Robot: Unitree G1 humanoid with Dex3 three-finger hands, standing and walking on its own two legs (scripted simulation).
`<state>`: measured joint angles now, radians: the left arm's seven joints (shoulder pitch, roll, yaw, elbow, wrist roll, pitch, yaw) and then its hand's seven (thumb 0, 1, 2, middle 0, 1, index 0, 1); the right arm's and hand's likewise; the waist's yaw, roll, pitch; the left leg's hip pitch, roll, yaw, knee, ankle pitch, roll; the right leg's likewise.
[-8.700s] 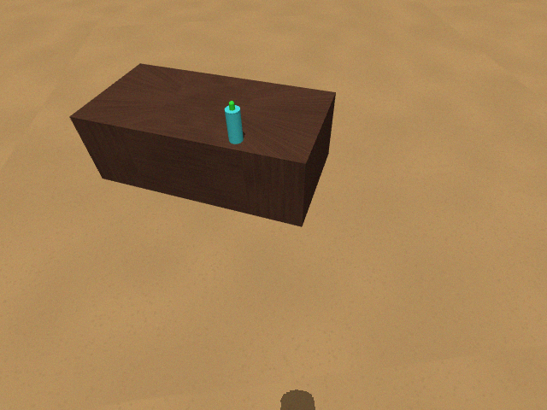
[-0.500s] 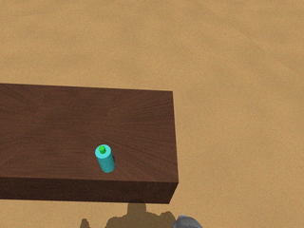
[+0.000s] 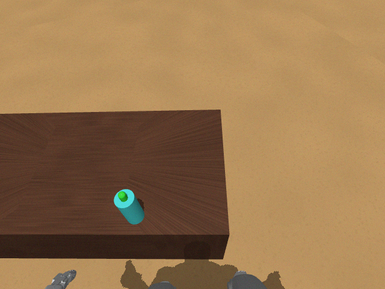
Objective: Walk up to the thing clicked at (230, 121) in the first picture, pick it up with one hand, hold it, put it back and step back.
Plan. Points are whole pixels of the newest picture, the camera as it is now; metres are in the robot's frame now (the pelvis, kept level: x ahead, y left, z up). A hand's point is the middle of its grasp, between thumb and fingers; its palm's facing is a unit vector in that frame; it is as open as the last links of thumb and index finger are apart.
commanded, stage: walk up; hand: left
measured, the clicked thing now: (129, 205) +0.41 +0.23 -0.26
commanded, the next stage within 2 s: stand in 1.86 s
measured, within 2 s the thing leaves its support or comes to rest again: neither
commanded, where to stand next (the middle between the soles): +0.03 +0.04 m, yaw -1 degrees
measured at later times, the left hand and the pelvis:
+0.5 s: hand out of the picture +0.03 +0.31 -0.13, palm faces -0.05 -0.91 -0.40, open 7.4 cm; pelvis -0.04 +0.04 +0.02, yaw -2 degrees
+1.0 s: hand out of the picture +0.08 +0.29 -0.11, palm faces -0.06 -0.94 -0.35, open 7.4 cm; pelvis -0.02 +0.04 +0.04, yaw -3 degrees
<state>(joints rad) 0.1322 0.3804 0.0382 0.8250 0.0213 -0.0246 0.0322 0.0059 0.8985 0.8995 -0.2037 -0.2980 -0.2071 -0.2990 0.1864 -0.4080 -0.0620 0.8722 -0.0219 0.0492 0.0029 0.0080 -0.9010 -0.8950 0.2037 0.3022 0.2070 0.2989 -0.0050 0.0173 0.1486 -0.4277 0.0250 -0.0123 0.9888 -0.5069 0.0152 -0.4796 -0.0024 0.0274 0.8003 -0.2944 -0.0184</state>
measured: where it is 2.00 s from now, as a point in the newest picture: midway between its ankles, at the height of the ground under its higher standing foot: outside the picture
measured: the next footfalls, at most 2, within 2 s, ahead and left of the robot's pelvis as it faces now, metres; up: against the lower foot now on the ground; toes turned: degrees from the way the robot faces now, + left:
left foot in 0.06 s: +0.03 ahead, +0.15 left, +0.00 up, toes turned -1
right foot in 0.36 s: +0.00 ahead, -0.09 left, +0.00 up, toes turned -1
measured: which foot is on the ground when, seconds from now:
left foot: up 0.00-0.04, down 0.06-1.00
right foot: down 0.00-0.08, up 0.10-0.34, down 0.36-1.00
